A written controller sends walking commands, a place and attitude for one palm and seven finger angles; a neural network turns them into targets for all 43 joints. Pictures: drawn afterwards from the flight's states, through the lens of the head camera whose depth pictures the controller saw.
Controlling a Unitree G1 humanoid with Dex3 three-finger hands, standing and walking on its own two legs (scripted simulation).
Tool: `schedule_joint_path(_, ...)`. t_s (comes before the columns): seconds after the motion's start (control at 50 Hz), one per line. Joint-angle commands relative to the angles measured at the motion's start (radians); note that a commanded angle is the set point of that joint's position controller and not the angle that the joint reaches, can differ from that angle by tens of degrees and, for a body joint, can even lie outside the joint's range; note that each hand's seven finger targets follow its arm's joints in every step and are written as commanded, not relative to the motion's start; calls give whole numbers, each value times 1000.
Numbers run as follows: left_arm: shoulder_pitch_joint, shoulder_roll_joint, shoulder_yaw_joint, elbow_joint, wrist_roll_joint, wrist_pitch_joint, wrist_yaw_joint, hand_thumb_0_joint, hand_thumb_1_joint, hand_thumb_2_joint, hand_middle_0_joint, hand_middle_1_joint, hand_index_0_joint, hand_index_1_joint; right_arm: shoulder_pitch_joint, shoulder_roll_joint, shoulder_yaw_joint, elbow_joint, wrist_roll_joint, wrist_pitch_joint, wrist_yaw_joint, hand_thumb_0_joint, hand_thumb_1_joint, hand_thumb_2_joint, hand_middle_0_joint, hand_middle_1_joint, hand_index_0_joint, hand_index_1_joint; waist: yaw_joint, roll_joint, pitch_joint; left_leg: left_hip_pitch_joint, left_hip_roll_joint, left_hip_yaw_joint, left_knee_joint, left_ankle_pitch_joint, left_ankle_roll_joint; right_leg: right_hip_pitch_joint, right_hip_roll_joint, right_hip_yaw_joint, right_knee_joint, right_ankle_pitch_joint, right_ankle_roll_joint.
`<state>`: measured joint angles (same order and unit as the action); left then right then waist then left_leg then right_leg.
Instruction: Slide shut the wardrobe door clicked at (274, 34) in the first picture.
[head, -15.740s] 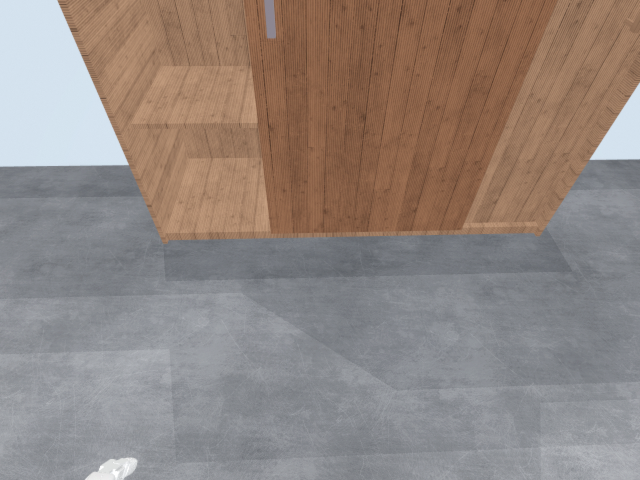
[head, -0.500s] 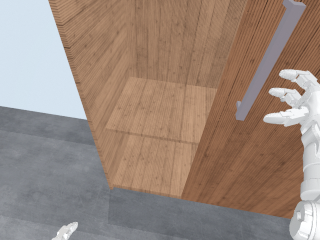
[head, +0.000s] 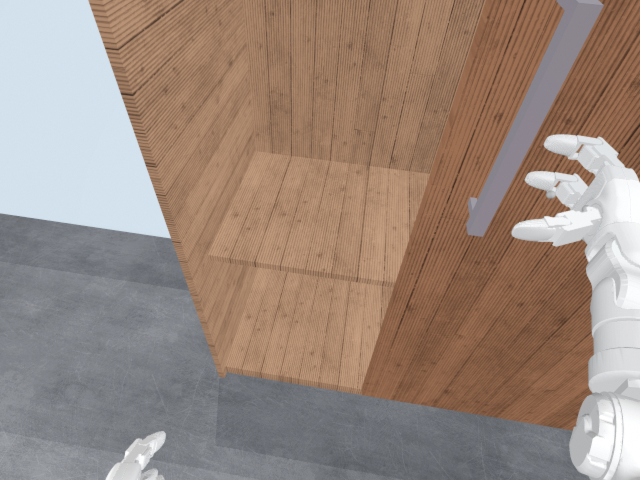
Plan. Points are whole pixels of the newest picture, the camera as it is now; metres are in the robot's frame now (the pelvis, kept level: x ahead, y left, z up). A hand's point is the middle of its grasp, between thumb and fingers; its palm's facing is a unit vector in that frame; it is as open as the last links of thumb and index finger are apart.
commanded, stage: move the hooked fingers beside the handle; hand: right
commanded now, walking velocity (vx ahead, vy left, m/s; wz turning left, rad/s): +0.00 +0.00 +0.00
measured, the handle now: (513, 133) +0.48 -0.17 +0.23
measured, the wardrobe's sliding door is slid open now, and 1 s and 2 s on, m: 0.44 0.44 0.44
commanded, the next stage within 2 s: feel for the door with the fingertips in 0.02 s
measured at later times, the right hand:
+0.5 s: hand (528, 194) +0.42 -0.19 +0.19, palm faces +0.08 +1.00 +0.00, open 14.0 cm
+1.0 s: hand (529, 184) +0.43 -0.20 +0.19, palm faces +0.09 +1.00 -0.01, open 14.0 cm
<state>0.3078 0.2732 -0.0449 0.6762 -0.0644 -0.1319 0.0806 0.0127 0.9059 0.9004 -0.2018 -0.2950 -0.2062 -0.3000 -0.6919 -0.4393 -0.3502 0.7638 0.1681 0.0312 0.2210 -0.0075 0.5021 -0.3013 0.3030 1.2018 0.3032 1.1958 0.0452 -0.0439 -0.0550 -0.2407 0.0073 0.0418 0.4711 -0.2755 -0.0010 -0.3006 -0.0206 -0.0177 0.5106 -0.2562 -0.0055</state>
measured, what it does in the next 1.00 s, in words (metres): stands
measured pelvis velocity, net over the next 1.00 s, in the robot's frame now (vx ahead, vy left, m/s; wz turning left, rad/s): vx -0.01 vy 0.00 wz -0.01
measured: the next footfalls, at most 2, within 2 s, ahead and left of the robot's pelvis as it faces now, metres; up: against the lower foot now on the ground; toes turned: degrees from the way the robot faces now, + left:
none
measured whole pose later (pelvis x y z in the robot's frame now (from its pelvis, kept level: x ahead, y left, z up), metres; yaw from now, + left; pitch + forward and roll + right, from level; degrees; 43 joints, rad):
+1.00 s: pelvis -0.01 +0.00 +0.00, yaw +0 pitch +3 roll +1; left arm 0.32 0.28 -0.03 0.70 -0.06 -0.12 0.07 0.01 0.91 0.90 -0.20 -0.29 -0.21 -0.30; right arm -0.77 -0.40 -0.31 0.83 0.16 0.02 0.17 -0.01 0.50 -0.30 0.30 1.20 0.30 1.20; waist 0.05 -0.04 -0.05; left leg -0.25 0.00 0.05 0.48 -0.27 0.00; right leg -0.31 -0.02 -0.01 0.52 -0.25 0.00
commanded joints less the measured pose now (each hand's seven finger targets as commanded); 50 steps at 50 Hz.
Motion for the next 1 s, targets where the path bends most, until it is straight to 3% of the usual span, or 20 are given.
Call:
schedule_joint_path(0.0,-23,141,55,-116,-2,-44,11,0,900,900,-200,-300,-200,-300,-482,-285,-58,-254,16,-84,0,0,500,-300,300,1200,300,1200,-2,-22,-272,20,-23,-2,-42,313,23,195,19,30,-38,259,-32)
schedule_joint_path(0.04,-19,141,57,-120,0,-42,10,0,900,900,-200,-300,-200,-300,-447,-278,-60,-266,20,-83,3,0,500,-300,300,1200,300,1200,-9,-7,-294,42,-24,-1,-40,334,25,199,19,30,-32,283,-33)
schedule_joint_path(0.1,-18,144,57,-114,-3,-41,12,0,900,900,-200,-300,-200,-300,-440,-277,-65,-229,27,-70,10,0,500,-300,300,1200,300,1200,-4,10,-254,21,-25,0,-47,317,21,181,19,29,-39,251,-35)
schedule_joint_path(0.14,-21,140,57,-119,-4,-41,10,0,900,900,-200,-300,-200,-300,-452,-231,-25,-264,32,-69,13,0,500,-300,300,1200,300,1200,-1,1,-260,26,-24,0,-47,321,22,185,20,25,-36,257,-36)
schedule_joint_path(0.24,-28,136,60,-113,-5,-42,6,0,900,900,-200,-300,-200,-300,-446,-196,-7,-304,38,-57,-4,0,500,-300,300,1200,300,1200,0,-12,-263,23,-26,4,-47,333,24,201,19,28,-31,280,-34)
schedule_joint_path(0.3,-31,136,63,-116,-1,-41,3,0,900,900,-200,-300,-200,-300,-401,-217,-46,-315,38,-45,-23,0,500,-300,300,1200,300,1200,-15,16,-280,35,-27,3,-43,343,21,203,20,27,-34,284,-35)
schedule_joint_path(0.32,-38,134,62,-120,-1,-39,2,0,900,900,-200,-300,-200,-300,-402,-221,-47,-344,34,-44,-29,0,500,-300,300,1200,300,1200,-18,-5,-288,45,-25,2,-38,356,22,205,21,24,-35,298,-33)
schedule_joint_path(0.4,-61,121,59,-130,-3,-38,-3,0,900,900,-200,-300,-200,-300,-391,-162,-7,-406,32,-34,-49,0,500,-300,300,1200,300,1200,-16,-13,-280,45,-26,2,-40,366,21,218,19,21,-36,309,-32)
schedule_joint_path(0.44,-66,120,57,-126,-3,-35,-1,0,900,900,-200,-300,-200,-300,-384,-146,1,-390,36,-23,-59,0,500,-300,300,1200,300,1200,-17,23,-243,44,-26,4,-50,341,22,195,19,22,-40,282,-34)
schedule_joint_path(0.52,-66,125,53,-118,-1,-28,7,0,900,900,-200,-300,-200,-300,-427,-215,-43,-350,18,-8,-77,0,500,-300,300,1200,300,1200,-13,43,-230,38,-22,-3,-54,318,16,173,21,17,-48,244,-37)
schedule_joint_path(0.56,-69,119,55,-128,3,-27,6,0,900,900,-200,-300,-200,-300,-437,-235,-58,-385,9,-24,-78,0,500,-300,300,1200,300,1200,-19,5,-283,70,-20,-12,-49,356,17,196,24,11,-40,275,-38)
schedule_joint_path(0.58,-71,115,52,-129,1,-26,6,0,900,900,-200,-300,-200,-300,-438,-234,-52,-383,6,-29,-75,0,500,-300,300,1200,300,1200,-19,-17,-283,70,-20,-11,-46,357,19,198,24,12,-40,280,-34)
schedule_joint_path(0.6,-73,111,49,-131,0,-29,5,0,900,900,-200,-300,-200,-300,-464,-182,-6,-389,11,-36,-67,0,500,-300,300,1200,300,1200,-6,-16,-276,60,-21,-8,-47,360,21,209,23,16,-41,286,-34)
schedule_joint_path(0.66,-59,122,53,-120,0,-31,6,0,900,900,-200,-300,-200,-300,-425,-205,-37,-311,26,-36,-50,0,500,-300,300,1200,300,1200,-9,33,-263,62,-23,-8,-49,365,19,189,21,15,-38,272,-36)
schedule_joint_path(0.68,-59,121,52,-119,-2,-30,6,0,900,900,-200,-300,-200,-300,-437,-172,-5,-299,28,-33,-40,0,500,-300,300,1200,300,1200,0,37,-253,46,-23,-7,-52,363,17,190,22,12,-37,265,-37)
schedule_joint_path(0.74,-57,120,51,-113,-7,-29,7,0,900,900,-200,-300,-200,-300,-495,-152,28,-266,26,-30,-31,0,500,-300,300,1200,300,1200,10,8,-211,11,-21,-6,-63,305,20,174,26,15,-37,220,-36)
schedule_joint_path(0.78,-48,126,54,-112,-4,-33,6,0,900,900,-200,-300,-200,-300,-527,-167,18,-265,24,-38,-36,0,500,-300,300,1200,300,1200,11,3,-247,5,-23,-7,-59,295,20,189,26,22,-36,219,-35)
schedule_joint_path(0.82,-38,128,54,-101,-4,-32,8,0,900,900,-200,-300,-200,-300,-535,-174,11,-209,24,-43,-39,0,500,-300,300,1200,300,1200,16,32,-228,-8,-24,-6,-60,274,18,173,24,24,-35,201,-36)
schedule_joint_path(0.92,-14,130,56,-90,1,-38,4,0,900,900,-200,-300,-200,-300,-606,-193,13,-181,6,-95,-48,0,500,-300,300,1200,300,1200,17,-5,-262,-10,-24,-9,-51,263,23,182,24,30,-34,207,-33)
schedule_joint_path(0.98,6,135,60,-84,4,-41,-2,0,900,900,-200,-300,-200,-300,-616,-212,-8,-152,1,-113,-55,0,500,-300,300,1200,300,1200,15,7,-288,2,-25,-11,-46,278,21,178,25,28,-29,215,-34)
